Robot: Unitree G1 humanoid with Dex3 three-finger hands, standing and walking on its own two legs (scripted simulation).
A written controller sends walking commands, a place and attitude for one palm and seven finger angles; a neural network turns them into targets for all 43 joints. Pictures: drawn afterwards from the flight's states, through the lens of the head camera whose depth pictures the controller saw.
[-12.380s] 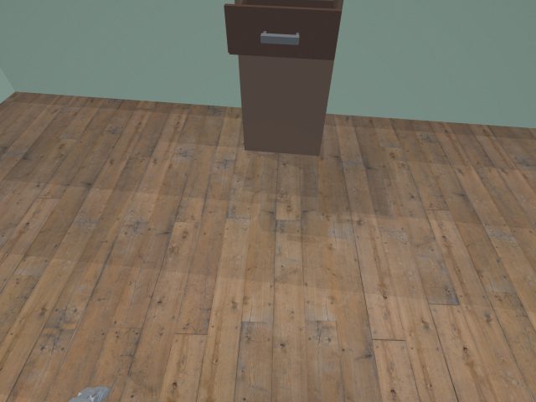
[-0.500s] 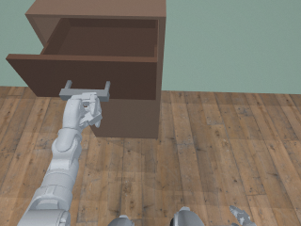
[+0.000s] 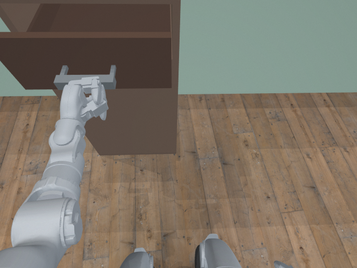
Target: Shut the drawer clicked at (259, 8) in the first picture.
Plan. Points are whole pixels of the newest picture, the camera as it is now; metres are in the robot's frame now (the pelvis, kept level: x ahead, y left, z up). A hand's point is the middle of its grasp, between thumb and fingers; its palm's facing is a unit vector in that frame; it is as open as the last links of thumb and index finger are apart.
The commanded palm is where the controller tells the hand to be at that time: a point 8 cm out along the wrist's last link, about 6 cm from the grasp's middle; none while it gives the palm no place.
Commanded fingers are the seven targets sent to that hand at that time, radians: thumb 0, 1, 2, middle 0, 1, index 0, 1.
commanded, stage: push the drawer shut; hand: left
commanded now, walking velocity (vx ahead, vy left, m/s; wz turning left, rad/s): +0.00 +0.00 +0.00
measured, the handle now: (87, 75) +0.54 +0.20 +0.07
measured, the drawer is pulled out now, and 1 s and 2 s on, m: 0.12 0.00 0.00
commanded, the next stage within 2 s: pull the fist back off the drawer in 1.34 s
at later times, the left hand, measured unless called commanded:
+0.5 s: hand (107, 84) +0.52 +0.15 +0.07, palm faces -0.03 -1.00 -0.04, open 2.9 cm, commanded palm +0.51 +0.19 +0.07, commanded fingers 0.00 0.90 0.90 -1.40 -1.60 -1.40 -1.60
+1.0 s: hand (112, 63) +0.58 +0.14 +0.07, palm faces -0.02 -1.00 -0.05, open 3.0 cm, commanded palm +0.58 +0.18 +0.07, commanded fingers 0.00 0.90 0.90 -1.40 -1.60 -1.40 -1.60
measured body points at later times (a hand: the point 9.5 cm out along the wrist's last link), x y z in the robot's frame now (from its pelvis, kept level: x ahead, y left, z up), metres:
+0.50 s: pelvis +0.00 +0.01 -0.01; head +0.13 +0.01 +0.42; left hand +0.51 +0.20 +0.07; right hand +0.00 -0.26 -0.13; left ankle +0.00 +0.12 -0.68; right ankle +0.06 -0.12 -0.68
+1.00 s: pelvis +0.01 +0.01 -0.02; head +0.18 +0.01 +0.40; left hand +0.58 +0.19 +0.08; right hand -0.04 -0.25 -0.12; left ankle +0.00 +0.12 -0.68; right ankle +0.06 -0.12 -0.68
